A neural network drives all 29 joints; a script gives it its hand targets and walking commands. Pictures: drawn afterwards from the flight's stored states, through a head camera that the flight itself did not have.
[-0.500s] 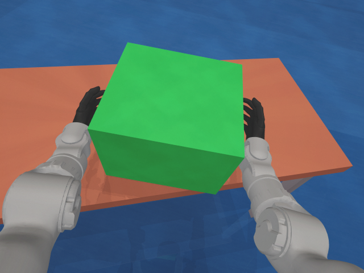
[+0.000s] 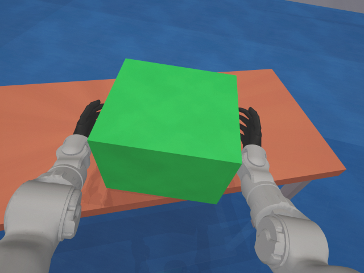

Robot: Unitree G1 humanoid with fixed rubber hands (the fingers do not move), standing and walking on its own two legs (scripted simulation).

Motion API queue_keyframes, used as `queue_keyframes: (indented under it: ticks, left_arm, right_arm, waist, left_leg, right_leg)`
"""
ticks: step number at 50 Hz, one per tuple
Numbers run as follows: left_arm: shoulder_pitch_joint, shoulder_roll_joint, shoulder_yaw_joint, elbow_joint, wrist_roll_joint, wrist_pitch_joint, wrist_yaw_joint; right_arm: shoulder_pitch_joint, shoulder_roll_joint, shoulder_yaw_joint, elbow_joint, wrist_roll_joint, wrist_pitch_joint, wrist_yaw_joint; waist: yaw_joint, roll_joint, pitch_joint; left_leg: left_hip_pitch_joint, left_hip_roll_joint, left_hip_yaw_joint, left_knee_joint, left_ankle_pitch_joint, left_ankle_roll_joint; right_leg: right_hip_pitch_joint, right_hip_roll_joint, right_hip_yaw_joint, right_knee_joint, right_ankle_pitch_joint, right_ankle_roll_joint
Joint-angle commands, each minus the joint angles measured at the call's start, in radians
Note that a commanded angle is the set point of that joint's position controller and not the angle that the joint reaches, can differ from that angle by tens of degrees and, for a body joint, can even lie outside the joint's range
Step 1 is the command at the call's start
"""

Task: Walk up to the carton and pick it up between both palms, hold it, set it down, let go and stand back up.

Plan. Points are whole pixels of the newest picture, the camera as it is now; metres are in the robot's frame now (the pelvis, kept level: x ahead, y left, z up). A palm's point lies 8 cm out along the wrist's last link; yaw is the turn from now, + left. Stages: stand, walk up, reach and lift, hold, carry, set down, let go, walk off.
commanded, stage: reach and lift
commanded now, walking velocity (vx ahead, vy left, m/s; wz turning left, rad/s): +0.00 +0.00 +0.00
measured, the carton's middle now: (171, 131) +0.47 -0.02 +0.03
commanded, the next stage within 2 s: none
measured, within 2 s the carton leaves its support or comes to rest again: neither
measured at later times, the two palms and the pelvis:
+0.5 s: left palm (88, 124) +0.43 +0.16 +0.11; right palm (266, 128) +0.39 -0.22 +0.11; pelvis +0.01 -0.01 +0.01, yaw +0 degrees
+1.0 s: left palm (75, 143) +0.37 +0.17 +0.13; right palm (275, 130) +0.35 -0.21 +0.15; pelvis -0.02 -0.02 +0.01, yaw +0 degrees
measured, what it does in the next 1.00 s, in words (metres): stands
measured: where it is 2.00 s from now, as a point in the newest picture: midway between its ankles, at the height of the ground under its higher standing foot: outside the picture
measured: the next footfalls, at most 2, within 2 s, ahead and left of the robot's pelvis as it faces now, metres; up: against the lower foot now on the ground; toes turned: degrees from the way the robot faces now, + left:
none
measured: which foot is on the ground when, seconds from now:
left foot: down 0.00-1.00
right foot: down 0.00-1.00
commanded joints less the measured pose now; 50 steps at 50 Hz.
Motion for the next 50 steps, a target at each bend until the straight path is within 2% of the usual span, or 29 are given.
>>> queue_keyframes:
  ticks: [1, 6, 7, 9, 10, 11, 12, 13, 15, 17, 18, 19, 21, 22, 23, 25, 27, 29, 31, 33, 37, 38, 42, 43, 44, 46, 47, 49, 50]
  left_arm:
    - [-0.812, -0.665, -0.210, -0.464, -0.048, -0.108, -0.049]
    - [-0.792, -0.711, -0.268, -0.571, -0.077, -0.095, -0.031]
    - [-0.794, -0.703, -0.267, -0.551, -0.090, -0.087, -0.027]
    - [-0.787, -0.719, -0.281, -0.607, -0.100, -0.078, -0.021]
    - [-0.762, -0.730, -0.283, -0.627, -0.089, -0.062, -0.016]
    - [-0.737, -0.720, -0.267, -0.594, -0.074, -0.050, -0.018]
    - [-0.780, -0.686, -0.252, -0.631, -0.075, -0.042, -0.022]
    - [-0.737, -0.700, -0.248, -0.648, -0.072, -0.040, -0.022]
    - [-0.697, -0.714, -0.249, -0.658, -0.067, -0.012, -0.021]
    - [-0.627, -0.691, -0.225, -0.668, -0.055, 0.011, -0.025]
    - [-0.666, -0.693, -0.218, -0.682, -0.052, 0.014, -0.027]
    - [-0.669, -0.709, -0.213, -0.727, -0.033, 0.020, -0.026]
    - [-0.657, -0.704, -0.223, -0.764, -0.051, 0.041, -0.027]
    - [-0.647, -0.723, -0.246, -0.805, -0.061, 0.050, -0.026]
    - [-0.595, -0.724, -0.239, -0.827, -0.061, 0.065, -0.023]
    - [-0.571, -0.708, -0.199, -0.822, -0.039, 0.084, -0.035]
    - [-0.545, -0.704, -0.188, -0.854, -0.031, 0.111, -0.042]
    - [-0.547, -0.715, -0.177, -0.880, -0.010, 0.135, -0.045]
    - [-0.553, -0.744, -0.189, -0.950, -0.012, 0.166, -0.041]
    - [-0.537, -0.704, -0.155, -0.916, -0.014, 0.189, -0.047]
    - [-0.675, -0.739, -0.203, -1.083, -0.048, 0.211, -0.024]
    - [-0.629, -0.757, -0.204, -1.093, -0.041, 0.225, -0.016]
    - [-0.664, -0.728, -0.149, -1.046, -0.016, 0.274, -0.021]
    - [-0.617, -0.724, -0.136, -0.957, -0.014, 0.292, -0.026]
    - [-0.601, -0.716, -0.110, -0.962, 0.009, 0.304, -0.031]
    - [-0.617, -0.730, -0.108, -0.944, 0.019, 0.323, -0.030]
    - [-0.643, -0.738, -0.124, -0.964, 0.006, 0.328, -0.029]
    - [-0.672, -0.762, -0.148, -0.994, -0.001, 0.339, -0.024]
    - [-0.674, -0.755, -0.146, -1.024, -0.005, 0.338, -0.023]
  right_arm:
    - [-0.664, 0.647, 0.478, -0.262, -0.006, -0.013, 0.209]
    - [-0.649, 0.633, 0.531, -0.326, 0.054, 0.015, 0.215]
    - [-0.682, 0.622, 0.561, -0.373, 0.081, 0.023, 0.215]
    - [-0.680, 0.610, 0.570, -0.402, 0.097, 0.030, 0.218]
    - [-0.641, 0.599, 0.568, -0.387, 0.094, 0.040, 0.221]
    - [-0.667, 0.586, 0.583, -0.387, 0.118, 0.059, 0.223]
    - [-0.655, 0.605, 0.597, -0.388, 0.126, 0.075, 0.218]
    - [-0.651, 0.630, 0.612, -0.444, 0.131, 0.075, 0.217]
    - [-0.640, 0.606, 0.634, -0.440, 0.166, 0.102, 0.217]
    - [-0.606, 0.609, 0.653, -0.464, 0.197, 0.128, 0.215]
    - [-0.629, 0.608, 0.643, -0.466, 0.188, 0.130, 0.215]
    - [-0.618, 0.599, 0.640, -0.458, 0.187, 0.134, 0.214]
    - [-0.615, 0.630, 0.687, -0.534, 0.208, 0.150, 0.207]
    - [-0.624, 0.632, 0.696, -0.555, 0.218, 0.160, 0.202]
    - [-0.568, 0.624, 0.721, -0.566, 0.247, 0.173, 0.206]
    - [-0.563, 0.633, 0.705, -0.576, 0.239, 0.186, 0.197]
    - [-0.534, 0.637, 0.715, -0.582, 0.232, 0.210, 0.185]
    - [-0.539, 0.632, 0.720, -0.575, 0.244, 0.233, 0.184]
    - [-0.553, 0.629, 0.719, -0.592, 0.263, 0.251, 0.186]
    - [-0.578, 0.637, 0.734, -0.632, 0.268, 0.266, 0.184]
    - [-0.634, 0.660, 0.746, -0.661, 0.296, 0.290, 0.201]
    - [-0.634, 0.658, 0.764, -0.698, 0.304, 0.293, 0.204]
    - [-0.611, 0.639, 0.695, -0.594, 0.282, 0.332, 0.215]
    - [-0.637, 0.623, 0.693, -0.581, 0.274, 0.340, 0.216]
    - [-0.618, 0.590, 0.661, -0.580, 0.251, 0.340, 0.215]
    - [-0.654, 0.587, 0.638, -0.531, 0.249, 0.342, 0.226]
    - [-0.630, 0.571, 0.619, -0.494, 0.246, 0.350, 0.230]
    - [-0.646, 0.577, 0.618, -0.493, 0.241, 0.349, 0.236]
    - [-0.643, 0.588, 0.631, -0.520, 0.242, 0.347, 0.238]
  waist:
    - [0.011, 0.136, -0.772]
    - [0.010, 0.163, -0.808]
    - [0.018, 0.139, -0.798]
    - [0.022, 0.141, -0.828]
    - [0.007, 0.150, -0.819]
    - [0.031, 0.140, -0.765]
    - [0.043, 0.119, -0.736]
    - [0.049, 0.102, -0.784]
    - [0.048, 0.105, -0.741]
    - [0.081, 0.064, -0.697]
    - [0.069, 0.050, -0.715]
    - [0.067, 0.076, -0.705]
    - [0.091, 0.061, -0.691]
    - [0.073, 0.061, -0.693]
    - [0.096, 0.058, -0.682]
    - [0.091, -0.002, -0.662]
    - [0.088, -0.010, -0.613]
    - [0.111, 0.023, -0.536]
    - [0.112, 0.021, -0.520]
    - [0.143, -0.005, -0.471]
    - [0.160, 0.045, -0.476]
    - [0.168, 0.043, -0.488]
    - [0.167, 0.015, -0.389]
    - [0.175, 0.001, -0.358]
    - [0.155, 0.001, -0.316]
    - [0.155, 0.023, -0.302]
    - [0.141, 0.015, -0.280]
    - [0.132, 0.048, -0.294]
    - [0.141, 0.030, -0.310]
  left_leg:
    - [0.453, -0.004, 0.005, -0.043, 0.429, -0.068]
    - [0.494, -0.008, -0.010, -0.046, 0.476, -0.078]
    - [0.498, -0.010, -0.017, -0.049, 0.470, -0.073]
    - [0.522, -0.007, -0.025, -0.052, 0.502, -0.080]
    - [0.549, -0.008, -0.031, -0.060, 0.521, -0.089]
    - [0.531, -0.006, -0.026, -0.062, 0.505, -0.083]
    - [0.506, -0.017, -0.016, -0.075, 0.480, -0.068]
    - [0.519, -0.019, -0.019, -0.071, 0.507, -0.063]
    - [0.517, -0.023, -0.024, -0.091, 0.487, -0.064]
    - [0.526, -0.027, -0.020, -0.096, 0.509, -0.054]
    - [0.509, -0.032, -0.021, -0.099, 0.500, -0.050]
    - [0.543, -0.034, -0.018, -0.106, 0.505, -0.059]
    - [0.544, -0.040, -0.007, -0.110, 0.523, -0.051]
    - [0.558, -0.038, -0.010, -0.111, 0.519, -0.051]
    - [0.568, -0.038, -0.013, -0.115, 0.536, -0.056]
    - [0.538, -0.048, -0.006, -0.127, 0.521, -0.042]
    - [0.533, -0.052, -0.002, -0.141, 0.511, -0.036]
    - [0.534, -0.051, 0.000, -0.163, 0.462, -0.036]
    - [0.557, -0.047, 0.005, -0.171, 0.443, -0.040]
    - [0.528, -0.048, 0.010, -0.184, 0.375, -0.025]
    - [0.546, -0.039, 0.008, -0.196, 0.350, -0.035]
    - [0.556, -0.038, 0.010, -0.196, 0.369, -0.036]
    - [0.503, -0.035, 0.010, -0.238, 0.180, -0.023]
    - [0.470, -0.035, 0.013, -0.246, 0.129, -0.011]
    - [0.469, -0.034, 0.008, -0.262, 0.090, -0.012]
    - [0.468, -0.022, 0.013, -0.274, 0.070, -0.014]
    - [0.470, -0.023, 0.008, -0.283, 0.047, -0.019]
    - [0.482, -0.024, 0.009, -0.293, 0.031, -0.024]
    - [0.479, -0.025, 0.009, -0.293, 0.039, -0.018]
  right_leg:
    - [0.335, 0.029, -0.103, -0.070, 0.348, -0.055]
    - [0.335, 0.044, -0.104, -0.081, 0.352, -0.059]
    - [0.335, 0.042, -0.101, -0.085, 0.343, -0.053]
    - [0.329, 0.053, -0.112, -0.085, 0.365, -0.059]
    - [0.330, 0.055, -0.108, -0.099, 0.365, -0.061]
    - [0.324, 0.052, -0.102, -0.102, 0.338, -0.061]
    - [0.347, 0.044, -0.095, -0.104, 0.338, -0.058]
    - [0.375, 0.046, -0.091, -0.092, 0.394, -0.052]
    - [0.393, 0.049, -0.083, -0.099, 0.383, -0.050]
    - [0.432, 0.038, -0.068, -0.112, 0.413, -0.045]
    - [0.422, 0.045, -0.070, -0.101, 0.426, -0.039]
    - [0.429, 0.046, -0.069, -0.111, 0.418, -0.041]
    - [0.466, 0.043, -0.060, -0.109, 0.449, -0.030]
    - [0.477, 0.045, -0.053, -0.105, 0.471, -0.032]
    - [0.497, 0.041, -0.049, -0.110, 0.493, -0.028]
    - [0.530, 0.039, -0.037, -0.104, 0.545, -0.013]
    - [0.550, 0.038, -0.031, -0.105, 0.568, -0.006]
    - [0.564, 0.033, -0.024, -0.117, 0.495, -0.011]
    - [0.553, 0.037, -0.023, -0.133, 0.431, -0.016]
    - [0.549, 0.031, -0.022, -0.139, 0.369, -0.013]
    - [0.506, 0.042, -0.025, -0.149, 0.252, -0.030]
    - [0.502, 0.047, -0.024, -0.152, 0.255, -0.030]
    - [0.460, 0.041, -0.022, -0.181, 0.058, -0.042]
    - [0.468, 0.032, -0.015, -0.187, 0.026, -0.043]
    - [0.467, 0.030, -0.025, -0.198, -0.006, -0.049]
    - [0.447, 0.038, -0.027, -0.195, -0.028, -0.061]
    - [0.431, 0.039, -0.036, -0.206, -0.064, -0.064]
    - [0.420, 0.038, -0.042, -0.209, -0.073, -0.070]
    - [0.431, 0.040, -0.037, -0.209, -0.061, -0.069]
